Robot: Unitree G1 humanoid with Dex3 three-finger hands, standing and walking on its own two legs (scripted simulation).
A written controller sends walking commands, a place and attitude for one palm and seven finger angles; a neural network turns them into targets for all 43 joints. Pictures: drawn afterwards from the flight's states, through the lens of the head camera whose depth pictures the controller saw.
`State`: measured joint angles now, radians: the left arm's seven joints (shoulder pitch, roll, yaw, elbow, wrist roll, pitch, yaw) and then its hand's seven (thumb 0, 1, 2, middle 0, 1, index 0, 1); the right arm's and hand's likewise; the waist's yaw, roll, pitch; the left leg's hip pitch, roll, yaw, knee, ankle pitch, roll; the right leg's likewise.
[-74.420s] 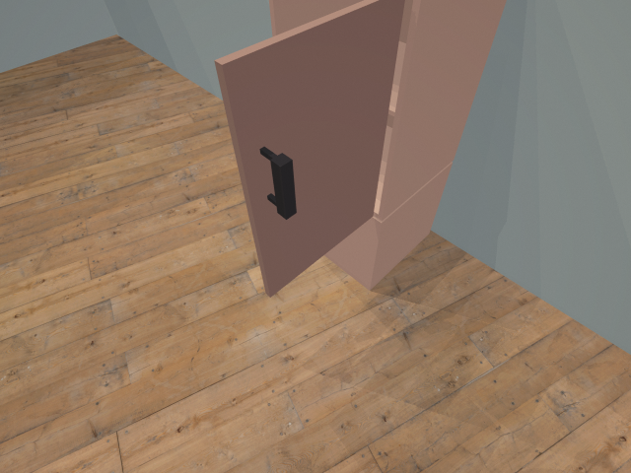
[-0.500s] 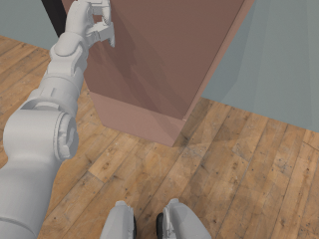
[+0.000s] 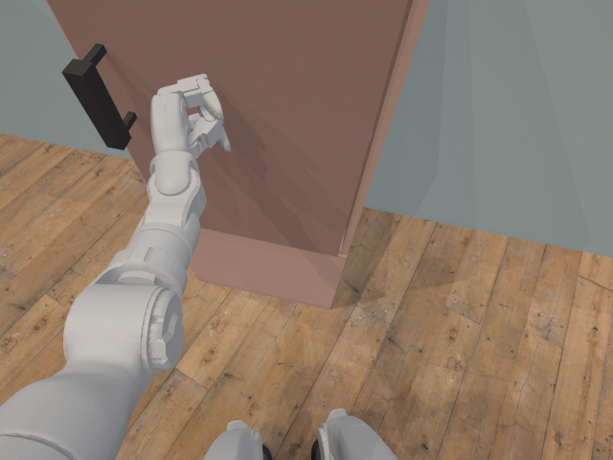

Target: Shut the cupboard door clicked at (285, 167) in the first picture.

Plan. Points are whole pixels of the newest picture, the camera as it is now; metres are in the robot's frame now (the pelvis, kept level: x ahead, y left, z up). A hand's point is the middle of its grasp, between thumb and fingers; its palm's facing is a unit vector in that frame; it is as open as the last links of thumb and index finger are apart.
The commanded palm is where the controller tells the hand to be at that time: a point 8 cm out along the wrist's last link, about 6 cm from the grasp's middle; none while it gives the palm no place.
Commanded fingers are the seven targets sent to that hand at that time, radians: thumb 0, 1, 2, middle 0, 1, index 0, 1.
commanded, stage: pull the fist back off the door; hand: left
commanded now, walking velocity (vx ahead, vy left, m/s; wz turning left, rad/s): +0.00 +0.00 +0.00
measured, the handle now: (108, 98) +0.59 +0.19 +0.10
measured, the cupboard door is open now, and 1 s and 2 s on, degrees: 0 0 0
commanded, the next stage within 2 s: draw the hand back to the body in 0.28 s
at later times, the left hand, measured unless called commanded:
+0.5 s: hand (207, 152) +0.47 +0.06 +0.11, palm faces +0.05 -1.00 -0.02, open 3.1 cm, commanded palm +0.42 +0.13 +0.12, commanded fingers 0.00 0.90 0.90 -1.30 -1.50 -1.30 -1.50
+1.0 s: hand (102, 233) +0.34 +0.15 +0.17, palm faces +0.06 -0.99 -0.14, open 3.1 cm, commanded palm +0.30 +0.21 +0.18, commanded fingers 0.00 0.90 0.90 -1.00 -1.17 -1.00 -1.17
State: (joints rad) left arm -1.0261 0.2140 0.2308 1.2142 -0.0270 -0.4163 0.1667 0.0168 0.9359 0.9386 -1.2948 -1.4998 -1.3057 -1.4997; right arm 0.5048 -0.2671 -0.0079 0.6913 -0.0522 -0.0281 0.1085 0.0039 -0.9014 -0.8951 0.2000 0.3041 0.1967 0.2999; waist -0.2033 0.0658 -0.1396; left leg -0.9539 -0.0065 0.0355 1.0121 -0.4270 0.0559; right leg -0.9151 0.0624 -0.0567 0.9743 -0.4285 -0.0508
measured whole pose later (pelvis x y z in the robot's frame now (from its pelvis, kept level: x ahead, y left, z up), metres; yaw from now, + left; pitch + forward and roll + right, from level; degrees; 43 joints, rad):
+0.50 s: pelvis +0.02 -0.02 +0.02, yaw +2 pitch +15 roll +0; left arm -0.69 0.12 0.12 0.90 -0.07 -0.40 0.11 0.02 0.90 0.90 -1.30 -1.50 -1.30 -1.50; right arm 0.27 -0.25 -0.02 0.61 0.00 0.01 0.05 0.00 -0.90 -0.90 0.20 0.30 0.19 0.30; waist -0.08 0.03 -0.13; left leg -0.74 -0.01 0.02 0.91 -0.43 0.02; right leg -0.71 0.06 -0.06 0.90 -0.45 -0.08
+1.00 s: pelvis +0.02 -0.01 +0.06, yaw +1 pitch +2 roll +0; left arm -0.08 0.23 0.06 0.16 -0.14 -0.12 -0.02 0.02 0.90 0.90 -1.21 -1.41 -1.22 -1.41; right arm 0.21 -0.25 0.02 0.57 0.07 0.03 -0.05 0.01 -0.90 -0.90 0.20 0.30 0.19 0.30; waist -0.01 0.05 -0.06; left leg -0.35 -0.03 0.03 0.63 -0.32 0.04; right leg -0.33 0.05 -0.04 0.63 -0.35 -0.05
